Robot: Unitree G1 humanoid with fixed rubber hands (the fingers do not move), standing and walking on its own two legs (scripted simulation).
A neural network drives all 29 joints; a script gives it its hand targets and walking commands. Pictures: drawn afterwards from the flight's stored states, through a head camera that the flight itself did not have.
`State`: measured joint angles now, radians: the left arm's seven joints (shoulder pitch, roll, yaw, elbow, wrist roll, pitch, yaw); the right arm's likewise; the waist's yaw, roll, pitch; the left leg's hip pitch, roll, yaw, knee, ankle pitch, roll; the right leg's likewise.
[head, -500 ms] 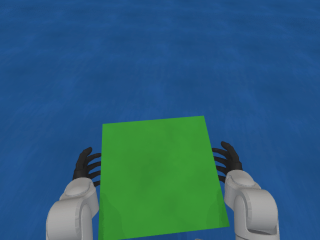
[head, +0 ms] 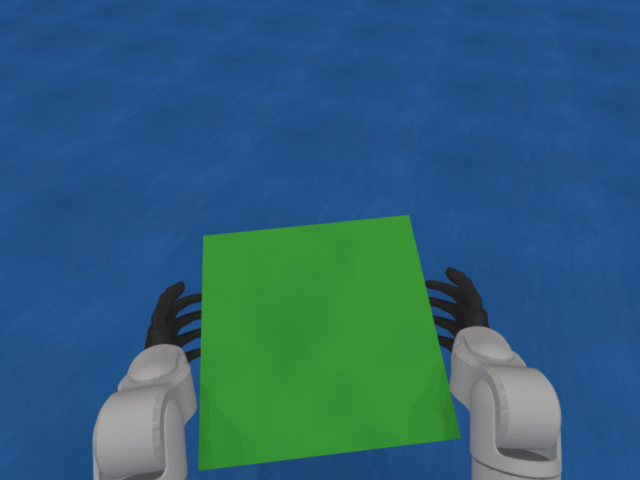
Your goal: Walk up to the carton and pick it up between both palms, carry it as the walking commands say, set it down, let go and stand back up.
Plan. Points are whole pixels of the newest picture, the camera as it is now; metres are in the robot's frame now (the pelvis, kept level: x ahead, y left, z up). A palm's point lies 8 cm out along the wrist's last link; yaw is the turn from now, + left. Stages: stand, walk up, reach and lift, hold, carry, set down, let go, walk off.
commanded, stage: carry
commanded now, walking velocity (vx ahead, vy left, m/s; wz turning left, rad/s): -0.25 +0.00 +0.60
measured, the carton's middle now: (318, 342) +0.30 -0.01 +0.02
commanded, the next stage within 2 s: none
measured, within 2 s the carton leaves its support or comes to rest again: neither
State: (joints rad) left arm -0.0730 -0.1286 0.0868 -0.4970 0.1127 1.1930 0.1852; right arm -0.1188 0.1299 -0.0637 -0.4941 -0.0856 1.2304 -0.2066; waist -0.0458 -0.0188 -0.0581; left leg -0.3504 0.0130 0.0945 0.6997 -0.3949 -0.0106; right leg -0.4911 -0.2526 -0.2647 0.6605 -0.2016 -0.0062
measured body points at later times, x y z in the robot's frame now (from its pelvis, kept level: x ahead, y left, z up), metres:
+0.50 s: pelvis -0.18 +0.00 +0.01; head -0.16 -0.02 +0.46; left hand +0.04 +0.22 +0.10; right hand +0.11 -0.10 +0.08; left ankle -0.13 +0.13 -0.66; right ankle -0.14 -0.08 -0.72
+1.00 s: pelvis -0.36 -0.01 +0.01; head -0.36 +0.01 +0.46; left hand -0.26 +0.28 +0.08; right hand -0.06 +0.02 +0.09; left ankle -0.36 +0.11 -0.72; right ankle -0.29 -0.10 -0.66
